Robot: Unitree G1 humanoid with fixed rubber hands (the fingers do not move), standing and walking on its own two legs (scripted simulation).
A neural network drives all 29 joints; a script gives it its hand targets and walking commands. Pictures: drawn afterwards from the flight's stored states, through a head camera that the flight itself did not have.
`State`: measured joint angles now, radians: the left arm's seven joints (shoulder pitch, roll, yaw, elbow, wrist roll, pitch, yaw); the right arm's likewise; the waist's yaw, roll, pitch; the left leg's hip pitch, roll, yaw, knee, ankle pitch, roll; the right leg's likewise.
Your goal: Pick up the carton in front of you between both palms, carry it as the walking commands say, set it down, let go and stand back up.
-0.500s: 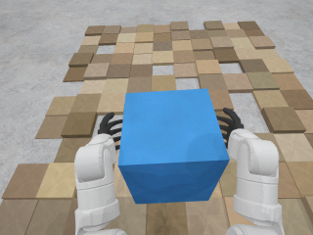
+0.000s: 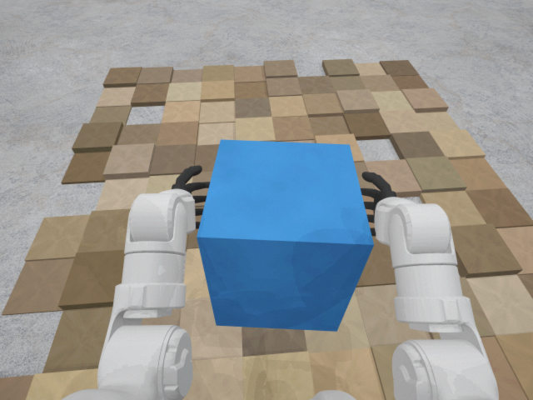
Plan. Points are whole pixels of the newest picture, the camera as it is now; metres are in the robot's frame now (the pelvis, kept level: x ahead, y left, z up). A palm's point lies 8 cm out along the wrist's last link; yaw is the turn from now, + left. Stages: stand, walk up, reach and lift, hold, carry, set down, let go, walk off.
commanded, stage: carry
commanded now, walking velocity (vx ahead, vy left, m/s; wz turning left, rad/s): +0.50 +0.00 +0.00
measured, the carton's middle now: (280, 238) +0.36 -0.02 +0.02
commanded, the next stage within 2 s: none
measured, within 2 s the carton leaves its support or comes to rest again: neither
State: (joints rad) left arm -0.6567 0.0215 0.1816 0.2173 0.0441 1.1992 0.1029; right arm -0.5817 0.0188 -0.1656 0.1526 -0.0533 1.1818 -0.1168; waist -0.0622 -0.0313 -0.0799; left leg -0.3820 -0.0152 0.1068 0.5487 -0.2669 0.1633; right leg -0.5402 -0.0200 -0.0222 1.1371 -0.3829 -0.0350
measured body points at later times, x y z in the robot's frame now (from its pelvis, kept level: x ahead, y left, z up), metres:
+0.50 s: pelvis +0.31 -0.04 +0.00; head +0.35 -0.05 +0.45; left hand +0.65 +0.14 +0.10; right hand +0.67 -0.16 +0.09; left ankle +0.37 +0.11 -0.69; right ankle +0.27 -0.11 -0.74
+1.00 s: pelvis +0.62 +0.02 -0.02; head +0.67 +0.04 +0.43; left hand +0.99 +0.15 +0.05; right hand +0.97 -0.15 +0.06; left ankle +0.58 +0.07 -0.76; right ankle +0.68 -0.13 -0.69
